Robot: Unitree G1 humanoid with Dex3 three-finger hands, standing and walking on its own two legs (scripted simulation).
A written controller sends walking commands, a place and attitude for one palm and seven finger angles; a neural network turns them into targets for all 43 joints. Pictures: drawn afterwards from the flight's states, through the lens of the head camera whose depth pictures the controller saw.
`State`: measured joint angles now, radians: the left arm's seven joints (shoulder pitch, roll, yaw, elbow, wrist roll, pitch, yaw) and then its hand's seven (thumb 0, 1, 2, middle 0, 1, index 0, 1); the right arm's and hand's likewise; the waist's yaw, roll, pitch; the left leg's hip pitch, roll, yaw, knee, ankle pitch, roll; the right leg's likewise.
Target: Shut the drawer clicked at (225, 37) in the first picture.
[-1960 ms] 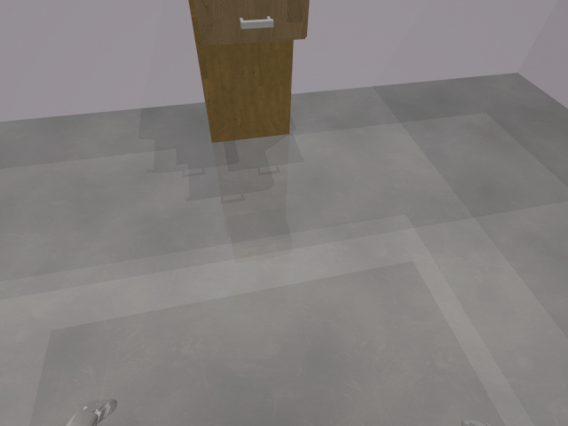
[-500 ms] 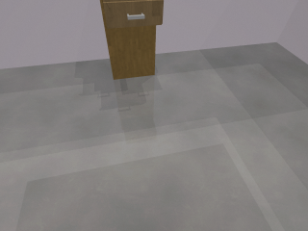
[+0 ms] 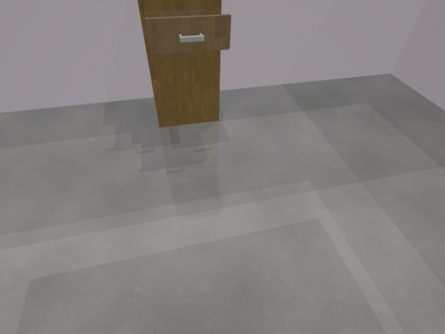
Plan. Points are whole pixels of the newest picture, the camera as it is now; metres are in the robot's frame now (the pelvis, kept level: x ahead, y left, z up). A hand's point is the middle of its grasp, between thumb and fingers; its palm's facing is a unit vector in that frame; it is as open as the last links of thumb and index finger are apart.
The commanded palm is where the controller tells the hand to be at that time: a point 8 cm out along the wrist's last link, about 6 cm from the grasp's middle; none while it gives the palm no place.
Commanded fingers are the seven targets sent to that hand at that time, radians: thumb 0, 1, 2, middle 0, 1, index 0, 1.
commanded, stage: walk to a spot facing it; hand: left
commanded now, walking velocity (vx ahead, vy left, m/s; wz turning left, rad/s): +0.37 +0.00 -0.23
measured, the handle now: (191, 37) +1.40 +0.25 -0.01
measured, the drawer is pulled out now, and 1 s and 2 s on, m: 0.30 0.30 0.30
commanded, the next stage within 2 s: turn to face it in 1.98 s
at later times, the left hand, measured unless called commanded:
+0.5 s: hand (172, 267) +0.32 +0.15 -0.19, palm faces -0.14 -0.97 -0.20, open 7.4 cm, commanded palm none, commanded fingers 0.00 0.90 0.90 -0.20 -0.30 -0.20 -0.30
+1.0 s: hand (172, 258) +0.35 +0.16 -0.20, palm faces +0.01 -0.99 -0.10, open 7.4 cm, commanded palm none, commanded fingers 0.00 0.90 0.90 -0.20 -0.30 -0.20 -0.30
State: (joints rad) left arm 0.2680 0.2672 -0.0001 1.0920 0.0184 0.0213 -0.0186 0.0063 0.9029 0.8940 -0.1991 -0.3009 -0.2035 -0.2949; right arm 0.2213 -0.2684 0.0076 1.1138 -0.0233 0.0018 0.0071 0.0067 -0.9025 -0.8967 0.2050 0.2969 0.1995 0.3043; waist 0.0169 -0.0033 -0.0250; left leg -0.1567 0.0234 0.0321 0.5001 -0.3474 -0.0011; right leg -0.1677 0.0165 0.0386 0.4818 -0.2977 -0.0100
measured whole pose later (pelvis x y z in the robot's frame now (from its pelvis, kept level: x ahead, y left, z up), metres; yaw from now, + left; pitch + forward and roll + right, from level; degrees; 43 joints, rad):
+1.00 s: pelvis +0.40 -0.01 -0.01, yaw -6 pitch -1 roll -2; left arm 0.42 0.16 0.04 1.13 0.02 -0.05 -0.01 0.01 0.91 0.89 -0.20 -0.30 -0.20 -0.29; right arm 0.15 -0.16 -0.05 1.00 -0.03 -0.06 0.02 0.01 -0.91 -0.90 0.20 0.30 0.20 0.30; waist 0.05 -0.04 0.04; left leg -0.39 0.09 0.14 0.61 -0.20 0.03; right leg -0.10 -0.03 -0.14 0.60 -0.42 -0.01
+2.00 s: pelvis +0.79 -0.13 +0.00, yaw -8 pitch -1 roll -1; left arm 0.40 0.12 0.03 1.13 0.02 -0.08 0.01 0.00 0.91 0.89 -0.20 -0.30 -0.20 -0.29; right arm 0.14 -0.19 -0.06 1.02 -0.02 0.00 0.03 0.01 -0.91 -0.90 0.20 0.30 0.19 0.30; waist 0.03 0.03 0.02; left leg -0.58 0.14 0.09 0.84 -0.14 -0.02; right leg 0.00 0.01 -0.26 0.32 -0.31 -0.05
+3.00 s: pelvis +0.95 -0.15 +0.00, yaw +17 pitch -1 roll +1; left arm 0.27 0.17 0.04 0.96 0.02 0.00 0.02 0.00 0.91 0.89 -0.20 -0.30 -0.21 -0.30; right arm 0.17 -0.23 -0.06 0.99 -0.01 0.07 0.01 0.01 -0.91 -0.90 0.20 0.30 0.20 0.30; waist 0.02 0.02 0.08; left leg -0.38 0.03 0.01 0.89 -0.44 -0.06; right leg -0.19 -0.09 -0.17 0.49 -0.28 -0.01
